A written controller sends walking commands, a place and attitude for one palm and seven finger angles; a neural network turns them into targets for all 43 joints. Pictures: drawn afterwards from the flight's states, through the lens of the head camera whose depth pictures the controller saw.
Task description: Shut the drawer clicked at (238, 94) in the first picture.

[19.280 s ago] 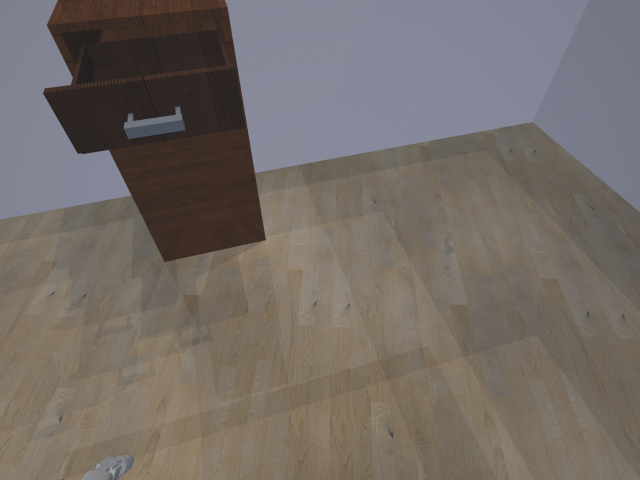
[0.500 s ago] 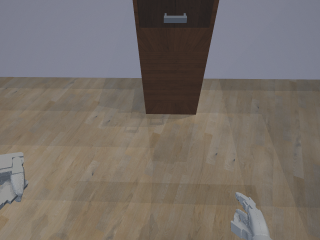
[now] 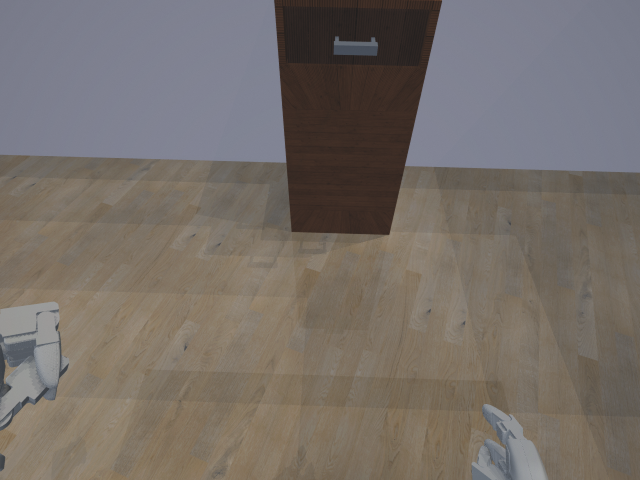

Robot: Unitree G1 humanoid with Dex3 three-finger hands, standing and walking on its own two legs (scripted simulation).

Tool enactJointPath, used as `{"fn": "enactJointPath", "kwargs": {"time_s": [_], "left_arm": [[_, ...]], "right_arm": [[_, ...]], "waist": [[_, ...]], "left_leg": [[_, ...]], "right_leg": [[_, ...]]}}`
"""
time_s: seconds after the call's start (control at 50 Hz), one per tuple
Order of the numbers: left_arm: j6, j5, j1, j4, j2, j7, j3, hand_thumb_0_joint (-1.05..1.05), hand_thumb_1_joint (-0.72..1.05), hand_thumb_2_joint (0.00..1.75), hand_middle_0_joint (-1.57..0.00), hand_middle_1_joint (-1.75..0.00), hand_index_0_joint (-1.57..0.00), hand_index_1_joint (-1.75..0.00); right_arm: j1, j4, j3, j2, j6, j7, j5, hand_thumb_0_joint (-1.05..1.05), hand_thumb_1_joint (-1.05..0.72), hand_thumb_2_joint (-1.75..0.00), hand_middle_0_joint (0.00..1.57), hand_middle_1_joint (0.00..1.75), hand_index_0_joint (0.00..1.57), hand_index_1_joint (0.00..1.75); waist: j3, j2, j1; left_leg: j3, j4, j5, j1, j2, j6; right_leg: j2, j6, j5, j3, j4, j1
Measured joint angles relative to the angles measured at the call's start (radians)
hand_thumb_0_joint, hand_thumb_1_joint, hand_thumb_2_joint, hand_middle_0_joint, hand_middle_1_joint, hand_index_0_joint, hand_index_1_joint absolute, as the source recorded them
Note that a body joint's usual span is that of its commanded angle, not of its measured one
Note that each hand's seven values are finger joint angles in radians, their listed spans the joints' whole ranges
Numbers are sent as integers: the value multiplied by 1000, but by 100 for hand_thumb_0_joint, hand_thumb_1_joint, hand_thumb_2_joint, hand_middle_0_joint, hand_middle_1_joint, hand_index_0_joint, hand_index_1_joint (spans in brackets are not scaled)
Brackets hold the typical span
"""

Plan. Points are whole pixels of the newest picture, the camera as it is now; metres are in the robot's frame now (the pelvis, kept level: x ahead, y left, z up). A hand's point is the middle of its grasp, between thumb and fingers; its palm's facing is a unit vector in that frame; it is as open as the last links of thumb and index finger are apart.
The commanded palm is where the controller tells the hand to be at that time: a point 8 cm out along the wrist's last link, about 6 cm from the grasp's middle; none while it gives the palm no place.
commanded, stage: stop stepping back and stand still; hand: left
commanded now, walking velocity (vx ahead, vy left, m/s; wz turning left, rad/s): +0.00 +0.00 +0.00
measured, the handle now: (355, 44) +1.11 -0.02 +0.02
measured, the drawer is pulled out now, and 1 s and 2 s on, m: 0.00 0.00 0.00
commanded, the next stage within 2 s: let the arm hang, fingers relaxed in 0.22 s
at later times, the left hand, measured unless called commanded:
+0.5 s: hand (135, 467) +0.15 +0.25 -0.08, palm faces +0.03 -0.91 -0.41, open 3.1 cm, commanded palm none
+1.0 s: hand out of the picture -0.01 +0.21 -0.16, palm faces +0.01 -0.95 -0.30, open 6.3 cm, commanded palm none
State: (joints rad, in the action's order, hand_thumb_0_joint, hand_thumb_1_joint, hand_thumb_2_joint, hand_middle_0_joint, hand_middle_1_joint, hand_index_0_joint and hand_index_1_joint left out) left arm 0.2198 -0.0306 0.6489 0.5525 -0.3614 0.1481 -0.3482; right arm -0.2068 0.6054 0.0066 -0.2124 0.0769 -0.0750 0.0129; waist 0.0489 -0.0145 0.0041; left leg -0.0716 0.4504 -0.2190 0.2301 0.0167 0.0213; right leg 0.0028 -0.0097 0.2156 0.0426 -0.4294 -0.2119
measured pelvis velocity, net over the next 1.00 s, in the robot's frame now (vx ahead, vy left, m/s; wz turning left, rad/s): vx -0.01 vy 0.00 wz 0.02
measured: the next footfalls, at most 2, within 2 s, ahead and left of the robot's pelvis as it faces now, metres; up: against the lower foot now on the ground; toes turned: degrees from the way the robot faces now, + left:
none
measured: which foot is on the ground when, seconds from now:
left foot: down 0.00-1.00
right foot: down 0.00-1.00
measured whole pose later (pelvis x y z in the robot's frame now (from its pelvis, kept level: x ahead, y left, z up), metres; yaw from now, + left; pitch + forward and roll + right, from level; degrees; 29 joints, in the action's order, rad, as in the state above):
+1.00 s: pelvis -0.01 +0.00 +0.00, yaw +1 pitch -1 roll +0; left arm 0.00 0.01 0.23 -1.12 -0.24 0.02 -0.01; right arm -0.24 1.09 0.01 -0.21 -0.01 -0.01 -0.01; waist 0.06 -0.04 0.00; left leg -0.05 0.40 -0.17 0.21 0.01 0.02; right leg 0.00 -0.02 0.19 0.06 -0.40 -0.20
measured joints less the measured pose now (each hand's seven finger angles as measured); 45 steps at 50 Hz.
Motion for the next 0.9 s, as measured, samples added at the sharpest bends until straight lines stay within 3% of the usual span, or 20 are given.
{"fn": "enactJointPath", "kwargs": {"time_s": [0.12, 0.32, 0.36, 0.4, 0.46, 0.52, 0.62, 0.68, 0.78, 0.9], "left_arm": [[6, 8, -25, 1, 4, 5, 3, 1, 89, 89, -140, -160, -141, -160], [6, 6, -26, -9, -2, 2, -2, 1, 89, 89, -140, -160, -141, -160], [18, 29, -106, -167, -22, -44, 63, 1, 89, 90, -140, -159, -141, -160], [-71, 47, -223, -421, -17, -95, 150, 0, 89, 90, -139, -158, -140, -159], [-198, 61, -340, -808, 34, -128, 239, 0, 90, 90, -134, -154, -135, -154], [-255, 65, -383, -1082, 83, -141, 304, 1, 90, 89, -126, -146, -127, -146], [-268, 64, -387, -1348, 149, -133, 366, 1, 90, 89, -109, -130, -110, -129], [-257, 51, -381, -1449, 138, -127, 354, 1, 90, 89, -98, -120, -99, -118], [-242, 44, -372, -1566, 118, -137, 348, 1, 90, 89, -79, -99, -80, -97], [-234, 41, -381, -1649, 114, -136, 344, 1, 90, 89, -56, -71, -57, -71]], "right_arm": [[-1, 9, -6, 7, 14, -2, -5, 1, -90, -89, 20, 30, 21, 29], [12, 4, -11, 14, 22, 3, -6, 1, -90, -89, 20, 30, 21, 30], [23, 65, 4, -15, 61, 46, -2, 1, -90, -89, 20, 30, 21, 29], [48, 123, 8, -59, 28, 79, -2, 1, -90, -89, 20, 30, 21, 30], [79, 181, 8, -92, -21, 92, -16, 1, -90, -89, 20, 30, 21, 30], [73, 211, 3, -89, -49, 92, -25, 1, -90, -89, 20, 30, 21, 29], [22, 286, -9, -63, -82, 85, -31, 1, -90, -89, 20, 30, 20, 29], [-11, 339, -11, -45, -96, 80, -29, 1, -90, -89, 20, 30, 20, 29], [-44, 412, -5, -28, -107, 70, -27, 1, -90, -89, 20, 30, 20, 29], [-47, 461, 0, -14, -101, 65, -25, 1, -90, -89, 20, 30, 20, 29]], "waist": [[2, -1, 6], [0, -2, -4], [-23, -23, 1], [-42, -53, 5], [-48, -74, -10], [-24, -50, -25], [19, 18, -25], [33, 37, -14], [38, 19, -1], [28, -15, -3]], "left_leg": [[-1, -4, 10, 3, -1, 3], [-4, -8, 15, 6, -3, 7], [9, 31, 6, 49, -9, 10], [18, 74, -9, 86, -18, 16], [14, 114, -26, 114, -28, 24], [5, 113, -26, 103, -30, 22], [12, 63, 1, 65, -24, 11], [24, 34, 18, 51, -16, 3], [33, 0, 34, 31, -8, -3], [25, -30, 41, 3, -8, -3]], "right_leg": [[-1, 2, -14, -1, 10, -1], [-3, 7, -22, -4, 18, -3], [-10, 9, -10, 10, -16, -36], [-22, 13, 13, 19, -66, -72], [-34, 18, 41, 15, -126, -109], [-37, 15, 48, 6, -144, -110], [-29, 5, 28, 12, -102, -74], [-19, -4, 6, 24, -58, -51], [-8, -10, -20, 33, -1, -19], [-6, -9, -27, 26, 25, 4]]}}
